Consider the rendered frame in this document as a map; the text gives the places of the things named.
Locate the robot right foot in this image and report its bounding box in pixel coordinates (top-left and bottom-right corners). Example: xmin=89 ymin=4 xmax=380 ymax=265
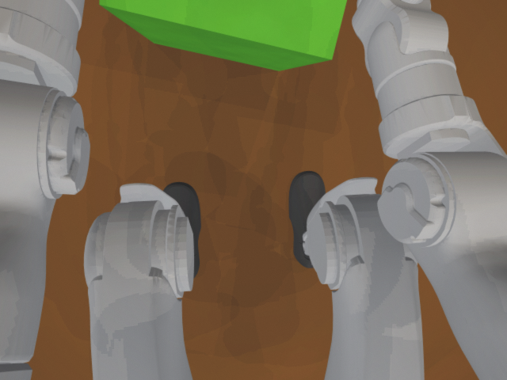
xmin=289 ymin=171 xmax=326 ymax=268

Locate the right robot thigh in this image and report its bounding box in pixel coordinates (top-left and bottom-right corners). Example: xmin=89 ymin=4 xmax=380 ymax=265
xmin=311 ymin=194 xmax=425 ymax=380

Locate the robot right forearm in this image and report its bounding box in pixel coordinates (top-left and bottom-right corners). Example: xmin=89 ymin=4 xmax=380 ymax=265
xmin=352 ymin=0 xmax=507 ymax=160

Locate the robot left forearm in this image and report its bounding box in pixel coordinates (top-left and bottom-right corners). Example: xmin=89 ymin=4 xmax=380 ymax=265
xmin=0 ymin=0 xmax=85 ymax=97

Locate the robot left upper arm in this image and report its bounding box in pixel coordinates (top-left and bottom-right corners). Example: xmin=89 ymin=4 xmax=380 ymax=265
xmin=0 ymin=79 xmax=90 ymax=380

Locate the carton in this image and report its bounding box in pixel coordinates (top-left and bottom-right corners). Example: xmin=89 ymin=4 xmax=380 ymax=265
xmin=99 ymin=0 xmax=347 ymax=71

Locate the robot right upper arm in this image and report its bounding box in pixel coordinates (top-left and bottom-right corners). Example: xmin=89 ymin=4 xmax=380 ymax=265
xmin=377 ymin=151 xmax=507 ymax=380

